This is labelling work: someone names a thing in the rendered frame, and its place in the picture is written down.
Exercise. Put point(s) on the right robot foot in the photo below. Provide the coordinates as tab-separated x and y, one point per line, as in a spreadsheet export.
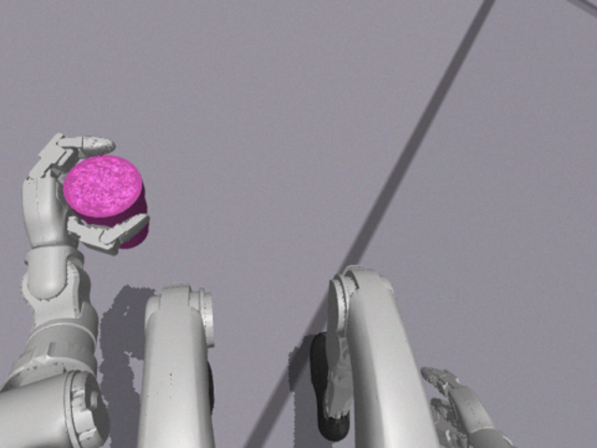
332	429

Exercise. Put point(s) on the right robot hand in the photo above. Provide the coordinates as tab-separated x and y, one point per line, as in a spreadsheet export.
462	415

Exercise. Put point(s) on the left robot arm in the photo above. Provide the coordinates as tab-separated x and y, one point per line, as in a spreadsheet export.
51	398

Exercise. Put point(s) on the left robot hand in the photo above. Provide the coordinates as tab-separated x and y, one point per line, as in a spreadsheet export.
49	219

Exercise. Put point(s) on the cup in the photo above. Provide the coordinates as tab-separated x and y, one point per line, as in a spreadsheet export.
106	190

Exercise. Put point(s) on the right robot arm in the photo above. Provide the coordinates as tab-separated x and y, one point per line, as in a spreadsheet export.
489	438

